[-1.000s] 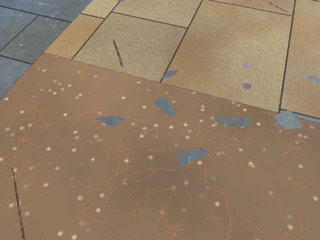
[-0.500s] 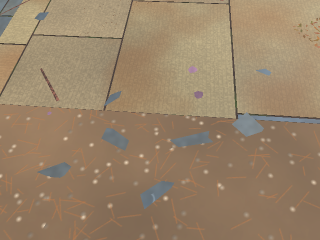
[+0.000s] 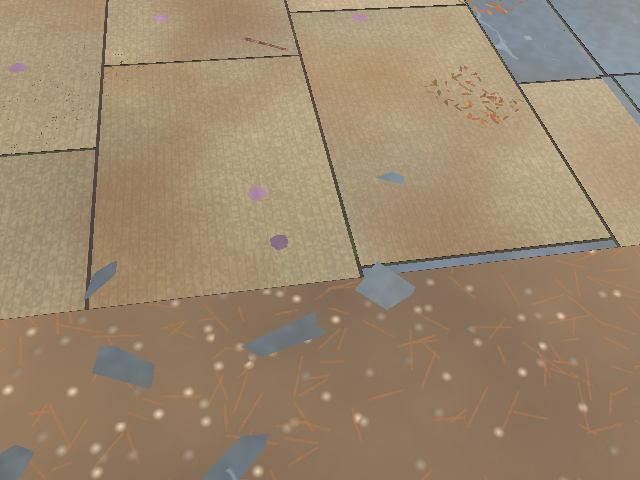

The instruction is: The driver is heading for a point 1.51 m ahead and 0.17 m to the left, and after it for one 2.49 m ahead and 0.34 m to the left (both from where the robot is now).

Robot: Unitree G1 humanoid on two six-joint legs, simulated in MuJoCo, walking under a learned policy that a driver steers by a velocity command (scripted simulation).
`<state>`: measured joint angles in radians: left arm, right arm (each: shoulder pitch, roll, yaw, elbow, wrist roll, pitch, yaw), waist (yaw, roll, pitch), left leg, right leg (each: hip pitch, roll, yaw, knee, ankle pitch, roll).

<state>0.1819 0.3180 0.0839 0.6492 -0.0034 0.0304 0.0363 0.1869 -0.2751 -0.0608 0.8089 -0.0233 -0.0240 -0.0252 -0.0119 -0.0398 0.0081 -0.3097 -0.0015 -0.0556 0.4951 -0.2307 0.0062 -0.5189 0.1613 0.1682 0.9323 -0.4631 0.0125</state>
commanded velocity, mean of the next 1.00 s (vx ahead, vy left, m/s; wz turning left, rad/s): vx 0.00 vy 0.00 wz -0.08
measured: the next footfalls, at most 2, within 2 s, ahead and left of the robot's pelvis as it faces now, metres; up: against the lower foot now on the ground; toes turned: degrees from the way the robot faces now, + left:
right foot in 0.26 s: +0.02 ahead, -0.14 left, +0.00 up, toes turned +0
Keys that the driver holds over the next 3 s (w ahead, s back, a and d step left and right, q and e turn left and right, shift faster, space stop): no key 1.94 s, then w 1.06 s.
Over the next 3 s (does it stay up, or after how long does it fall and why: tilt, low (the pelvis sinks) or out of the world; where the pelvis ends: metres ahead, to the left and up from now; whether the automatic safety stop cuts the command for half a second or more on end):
stays up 0.45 -0.05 0.01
